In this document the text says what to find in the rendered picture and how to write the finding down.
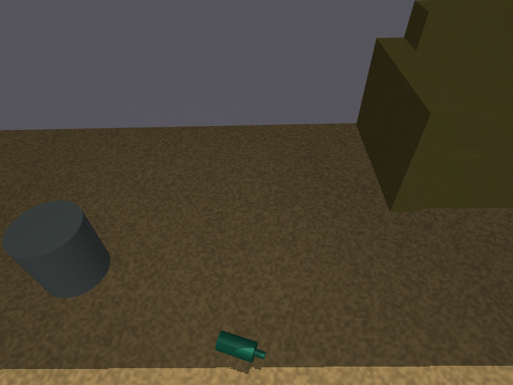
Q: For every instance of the sofa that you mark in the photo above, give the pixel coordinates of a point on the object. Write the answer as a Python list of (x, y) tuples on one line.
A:
[(436, 116)]

